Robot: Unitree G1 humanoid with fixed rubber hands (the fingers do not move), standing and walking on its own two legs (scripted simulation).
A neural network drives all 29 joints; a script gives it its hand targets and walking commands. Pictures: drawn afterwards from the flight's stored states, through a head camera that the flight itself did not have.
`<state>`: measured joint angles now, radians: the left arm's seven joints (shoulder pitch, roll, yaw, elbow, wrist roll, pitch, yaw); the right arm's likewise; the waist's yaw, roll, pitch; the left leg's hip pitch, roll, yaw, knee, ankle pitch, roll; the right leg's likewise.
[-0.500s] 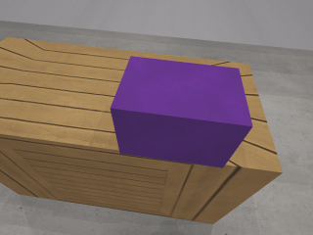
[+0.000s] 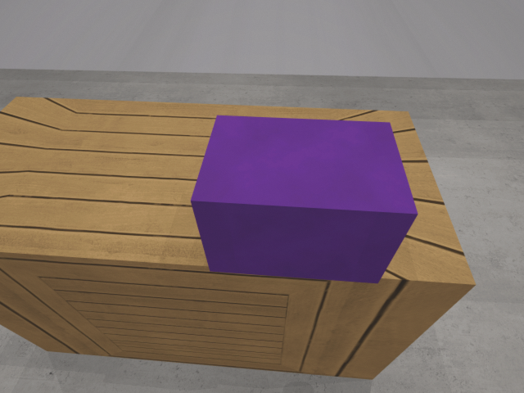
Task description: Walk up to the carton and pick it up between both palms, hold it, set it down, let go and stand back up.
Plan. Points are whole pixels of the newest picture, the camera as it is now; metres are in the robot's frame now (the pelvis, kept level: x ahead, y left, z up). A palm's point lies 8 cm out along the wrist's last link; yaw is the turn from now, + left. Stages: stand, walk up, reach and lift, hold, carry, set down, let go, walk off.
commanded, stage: walk up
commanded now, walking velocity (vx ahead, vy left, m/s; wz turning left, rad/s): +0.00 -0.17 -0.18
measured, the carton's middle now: (297, 199) +0.43 -0.04 +0.05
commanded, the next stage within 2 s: stand in 1.40 s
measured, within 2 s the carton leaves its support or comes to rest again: neither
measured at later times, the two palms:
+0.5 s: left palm out of the picture +0.04 +0.11 -0.13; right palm out of the picture -0.04 -0.33 -0.17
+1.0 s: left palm out of the picture -0.06 +0.20 -0.15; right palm out of the picture -0.01 -0.32 -0.14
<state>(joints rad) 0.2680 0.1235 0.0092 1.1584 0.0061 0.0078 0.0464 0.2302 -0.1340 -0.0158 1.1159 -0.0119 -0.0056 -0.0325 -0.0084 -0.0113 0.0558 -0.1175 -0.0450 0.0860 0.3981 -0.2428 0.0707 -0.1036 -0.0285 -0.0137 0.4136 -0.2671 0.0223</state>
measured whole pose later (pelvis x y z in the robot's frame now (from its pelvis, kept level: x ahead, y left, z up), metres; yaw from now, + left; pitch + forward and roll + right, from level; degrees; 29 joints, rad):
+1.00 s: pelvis -0.03 -0.05 -0.01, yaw +0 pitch -1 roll -2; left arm 0.29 0.22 0.07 1.09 0.03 0.04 0.06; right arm 0.25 -0.23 -0.07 1.05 -0.02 0.02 -0.01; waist 0.04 0.01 0.07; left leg -0.27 0.04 -0.02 0.58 -0.31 -0.02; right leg -0.28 -0.08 -0.03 0.52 -0.22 0.08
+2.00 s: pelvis -0.07 -0.04 -0.04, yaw -1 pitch +2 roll -2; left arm -0.12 0.27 0.12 0.37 0.02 0.77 -0.10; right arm -0.16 -0.23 0.07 0.67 0.24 0.38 0.01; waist -0.02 -0.05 0.12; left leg -0.51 0.05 0.01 0.82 -0.31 -0.02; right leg -0.43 0.04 -0.08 0.78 -0.39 -0.05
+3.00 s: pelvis -0.06 -0.05 +0.00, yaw -2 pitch -4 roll +0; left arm 0.32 0.34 0.01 0.21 -0.18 0.25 0.00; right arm 0.38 -0.14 -0.02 0.20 0.14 0.19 0.00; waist 0.02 -0.04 0.05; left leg -0.15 0.03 0.06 0.39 -0.17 0.00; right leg -0.11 0.02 -0.06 0.39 -0.21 -0.04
